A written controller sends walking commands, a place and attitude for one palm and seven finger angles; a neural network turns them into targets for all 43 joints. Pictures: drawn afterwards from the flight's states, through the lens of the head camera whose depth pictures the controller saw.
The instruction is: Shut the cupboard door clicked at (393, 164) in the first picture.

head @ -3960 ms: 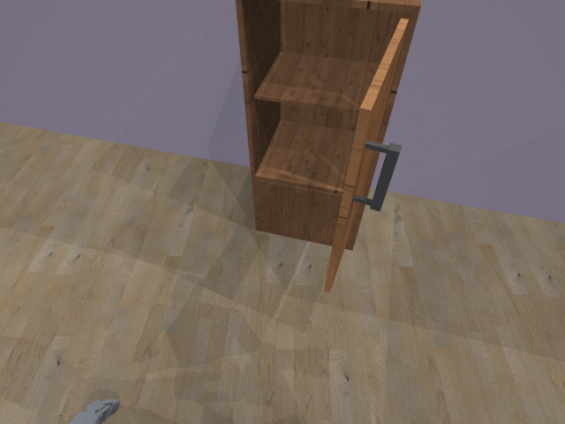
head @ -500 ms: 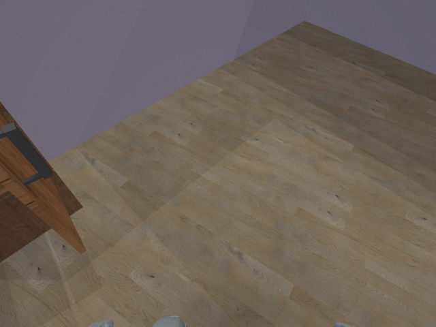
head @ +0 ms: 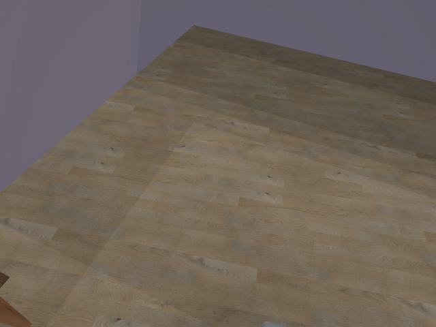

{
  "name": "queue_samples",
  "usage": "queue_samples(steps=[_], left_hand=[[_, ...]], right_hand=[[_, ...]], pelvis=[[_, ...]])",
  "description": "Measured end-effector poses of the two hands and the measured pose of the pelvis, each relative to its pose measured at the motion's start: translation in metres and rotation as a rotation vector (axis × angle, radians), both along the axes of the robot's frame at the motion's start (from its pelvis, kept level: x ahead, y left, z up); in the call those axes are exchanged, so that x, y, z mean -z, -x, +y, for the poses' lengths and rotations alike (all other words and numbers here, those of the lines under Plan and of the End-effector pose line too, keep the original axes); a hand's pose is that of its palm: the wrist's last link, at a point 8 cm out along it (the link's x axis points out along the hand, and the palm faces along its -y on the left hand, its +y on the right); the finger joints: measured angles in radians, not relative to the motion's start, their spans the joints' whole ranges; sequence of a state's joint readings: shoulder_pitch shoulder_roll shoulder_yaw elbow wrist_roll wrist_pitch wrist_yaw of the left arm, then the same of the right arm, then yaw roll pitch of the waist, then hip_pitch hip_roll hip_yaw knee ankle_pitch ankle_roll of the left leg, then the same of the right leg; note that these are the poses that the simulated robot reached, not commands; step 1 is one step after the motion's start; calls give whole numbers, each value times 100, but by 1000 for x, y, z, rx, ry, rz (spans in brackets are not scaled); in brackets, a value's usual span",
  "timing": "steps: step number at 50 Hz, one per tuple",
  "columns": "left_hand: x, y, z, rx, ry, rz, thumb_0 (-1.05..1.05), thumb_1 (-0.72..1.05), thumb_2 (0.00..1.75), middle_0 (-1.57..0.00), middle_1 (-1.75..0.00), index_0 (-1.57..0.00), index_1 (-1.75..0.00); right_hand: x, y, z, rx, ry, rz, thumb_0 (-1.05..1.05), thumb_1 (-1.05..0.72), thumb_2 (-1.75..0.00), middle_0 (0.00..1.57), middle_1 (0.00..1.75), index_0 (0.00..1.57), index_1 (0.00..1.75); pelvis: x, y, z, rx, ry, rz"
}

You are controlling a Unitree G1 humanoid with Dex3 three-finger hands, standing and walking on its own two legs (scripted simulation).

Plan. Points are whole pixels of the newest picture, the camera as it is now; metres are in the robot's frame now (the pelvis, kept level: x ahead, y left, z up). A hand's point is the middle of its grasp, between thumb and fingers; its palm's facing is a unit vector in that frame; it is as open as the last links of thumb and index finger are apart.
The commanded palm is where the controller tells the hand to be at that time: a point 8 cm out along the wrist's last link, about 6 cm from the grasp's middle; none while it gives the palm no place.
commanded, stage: walk around to get in front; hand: left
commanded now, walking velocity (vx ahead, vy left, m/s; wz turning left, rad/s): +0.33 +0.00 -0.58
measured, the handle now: out of the picture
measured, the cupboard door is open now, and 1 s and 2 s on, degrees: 83 83 83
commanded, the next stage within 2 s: none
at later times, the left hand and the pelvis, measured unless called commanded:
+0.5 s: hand (170, 324) +0.16 +0.10 -0.18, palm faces -0.12 -0.98 -0.16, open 7.4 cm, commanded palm none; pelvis +0.15 -0.07 -0.01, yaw -12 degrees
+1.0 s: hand (176, 194) +0.49 +0.13 -0.18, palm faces -0.26 -0.95 -0.15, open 7.4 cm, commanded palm none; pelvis +0.37 -0.03 +0.00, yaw -20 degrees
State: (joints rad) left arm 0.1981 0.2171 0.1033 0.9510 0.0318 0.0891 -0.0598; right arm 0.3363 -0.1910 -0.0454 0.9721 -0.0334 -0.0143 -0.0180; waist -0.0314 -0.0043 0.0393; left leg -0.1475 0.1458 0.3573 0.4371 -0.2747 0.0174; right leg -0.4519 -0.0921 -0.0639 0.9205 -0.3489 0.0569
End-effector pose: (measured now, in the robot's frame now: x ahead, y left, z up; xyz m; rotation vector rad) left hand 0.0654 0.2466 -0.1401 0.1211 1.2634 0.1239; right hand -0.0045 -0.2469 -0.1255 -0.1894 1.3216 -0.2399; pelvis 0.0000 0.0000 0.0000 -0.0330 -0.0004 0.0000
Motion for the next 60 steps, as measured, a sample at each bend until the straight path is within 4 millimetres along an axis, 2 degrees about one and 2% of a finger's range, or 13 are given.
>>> queue_samples(steps=[6, 9, 11, 14, 19, 27, 31, 34, 38, 42, 47, 54, 60], left_hand=[[-12, -87, -40, 144, -33, -108, 1, 91, 90, -20, -30, -20, -30], [-11, -126, -64, 189, -56, -193, 1, 91, 90, -20, -30, -20, -30], [-12, -137, -75, 187, -61, -224, 1, 91, 90, -20, -30, -20, -30], [-15, -135, -84, 173, -63, -189, 1, 91, 90, -20, -30, -20, -30], [-9, -117, -93, 179, -47, -46, 1, 91, 90, -20, -30, -20, -30], [13, -98, -92, 115, 2, 171, 1, 91, 90, -20, -30, -20, -30], [28, -108, -80, 88, 22, 275, 1, 90, 90, -20, -30, -20, -30], [41, -133, -66, 98, 31, 335, 1, 91, 90, -20, -30, -20, -30], [34, -201, -50, 160, 21, 292, 1, 91, 90, -20, -30, -20, -30], [22, -288, -44, 217, 3, 165, 1, 91, 90, -20, -30, -20, -30], [13, -383, -54, 265, -2, 32, 1, 91, 90, -20, -30, -20, -30], [9, -478, -96, 355, 21, -29, 1, 91, 90, -19, -29, -20, -30], [11, -550, -159, 457, 49, -43, 1, 91, 90, -20, -30, -20, -30]], right_hand=[[17, 53, -25, 137, -39, 142, 1, -90, -90, 20, 30, 20, 30], [33, 60, -40, 167, -68, 192, 1, -90, -90, 20, 30, 20, 30], [37, 50, -48, 171, -80, 207, 1, -91, -90, 20, 30, 20, 30], [32, 7, -60, 177, -78, 130, 2, -91, -90, 20, 30, 20, 30], [16, -90, -75, 160, -59, -80, 1, -91, -90, 20, 30, 20, 30], [3, -229, -71, 78, -36, -227, 1, -91, -90, 20, 30, 20, 30], [4, -294, -57, 40, -16, -257, 1, -91, -90, 20, 30, 20, 30], [8, -327, -45, 43, 14, -286, 1, -91, -90, 20, 30, 20, 30], [3, -326, -29, 130, 12, -250, 1, -91, -90, 20, 30, 20, 30], [-4, -304, -21, 248, 35, -173, -1, -95, -90, 21, 30, 20, 30], [-4, -274, -8, 335, 18, -28, -1, -95, -90, 20, 30, 20, 30], [3, -253, 33, 457, -82, 136, 0, -92, -90, 20, 30, 20, 30], [7, -255, 63, 548, -197, 260, 1, -91, -90, 20, 30, 20, 30]], pelvis=[[7, -23, -25, 73, -24, 8], [20, -39, -44, 96, -31, 5], [21, -49, -53, 108, -27, -4], [13, -69, -63, 143, -34, -12], [3, -103, -71, 185, -30, -11], [9, -170, -64, 218, 9, -4], [20, -216, -52, 235, 21, -2], [30, -249, -41, 259, 9, -16], [19, -283, -31, 298, 15, -34], [5, -314, -26, 315, 14, -33], [-1, -352, -28, 341, 5, -27], [0, -403, -45, 375, -8, -27], [6, -448, -73, 399, -15, -18]])
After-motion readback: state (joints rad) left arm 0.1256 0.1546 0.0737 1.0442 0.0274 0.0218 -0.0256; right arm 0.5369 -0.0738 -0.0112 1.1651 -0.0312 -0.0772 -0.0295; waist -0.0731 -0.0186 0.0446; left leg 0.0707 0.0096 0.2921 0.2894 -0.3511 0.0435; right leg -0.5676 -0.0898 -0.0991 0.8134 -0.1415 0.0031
